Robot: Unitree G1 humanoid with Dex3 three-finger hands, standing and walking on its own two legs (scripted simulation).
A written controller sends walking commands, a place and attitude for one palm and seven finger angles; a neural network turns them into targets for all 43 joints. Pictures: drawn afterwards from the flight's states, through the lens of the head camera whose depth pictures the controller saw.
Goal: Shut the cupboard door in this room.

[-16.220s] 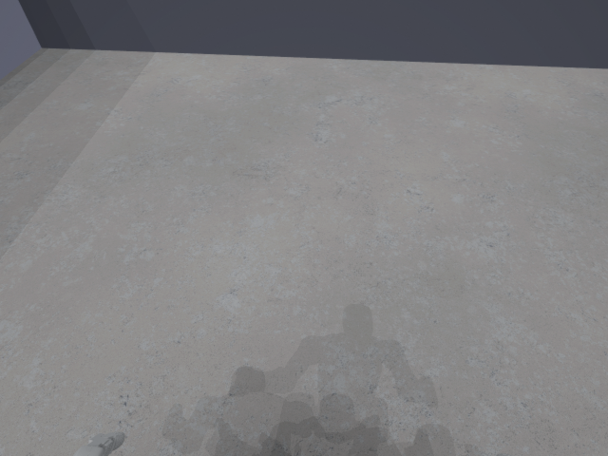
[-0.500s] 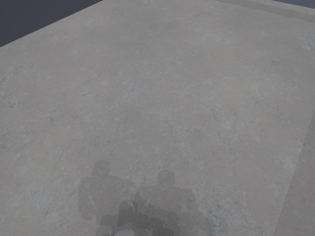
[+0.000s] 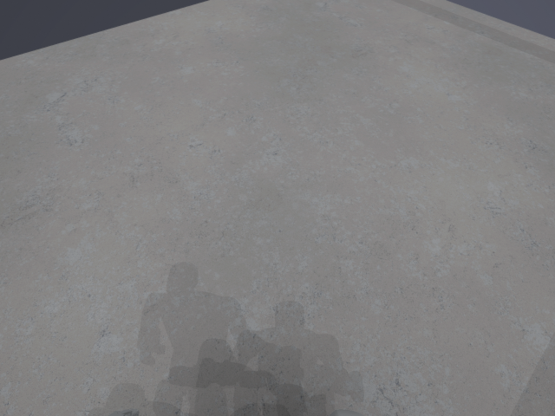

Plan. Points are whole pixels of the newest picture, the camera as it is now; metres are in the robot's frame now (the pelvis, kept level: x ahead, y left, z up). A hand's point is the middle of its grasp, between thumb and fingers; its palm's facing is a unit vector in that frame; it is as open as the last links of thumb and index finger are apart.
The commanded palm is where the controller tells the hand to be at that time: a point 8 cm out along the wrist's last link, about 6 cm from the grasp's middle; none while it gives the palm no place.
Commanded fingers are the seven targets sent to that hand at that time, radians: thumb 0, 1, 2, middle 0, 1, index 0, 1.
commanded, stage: turn or walk to find it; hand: left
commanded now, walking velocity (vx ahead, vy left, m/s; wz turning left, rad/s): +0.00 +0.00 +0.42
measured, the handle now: out of the picture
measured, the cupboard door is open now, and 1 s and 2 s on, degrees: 90 90 90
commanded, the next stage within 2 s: none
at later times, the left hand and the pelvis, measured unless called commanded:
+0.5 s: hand out of the picture -0.01 +0.15 -0.16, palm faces +0.27 -0.93 -0.26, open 7.3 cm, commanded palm none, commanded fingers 0.00 0.90 0.90 -0.20 -0.30 -0.20 -0.30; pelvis -0.01 -0.05 +0.00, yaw +14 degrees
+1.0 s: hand out of the picture -0.04 +0.22 -0.17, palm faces +0.46 -0.86 -0.24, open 7.4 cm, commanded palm none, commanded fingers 0.00 0.90 0.90 -0.20 -0.30 -0.20 -0.30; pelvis -0.03 -0.01 +0.00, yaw +25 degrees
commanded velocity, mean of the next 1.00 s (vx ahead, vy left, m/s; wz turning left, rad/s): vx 0.00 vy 0.00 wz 0.42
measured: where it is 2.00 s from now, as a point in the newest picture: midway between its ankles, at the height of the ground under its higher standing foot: outside the picture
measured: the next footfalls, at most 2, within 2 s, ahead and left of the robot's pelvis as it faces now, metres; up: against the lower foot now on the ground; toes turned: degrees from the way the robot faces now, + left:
right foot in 0.14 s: +0.04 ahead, -0.14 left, +0.00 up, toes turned +0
left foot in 0.66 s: -0.04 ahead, +0.09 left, +0.00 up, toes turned +23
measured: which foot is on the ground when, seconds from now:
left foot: down 0.00-0.14, up 0.16-0.64, down 0.66-1.00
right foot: up 0.00-0.12, down 0.14-0.66, up 0.68-1.00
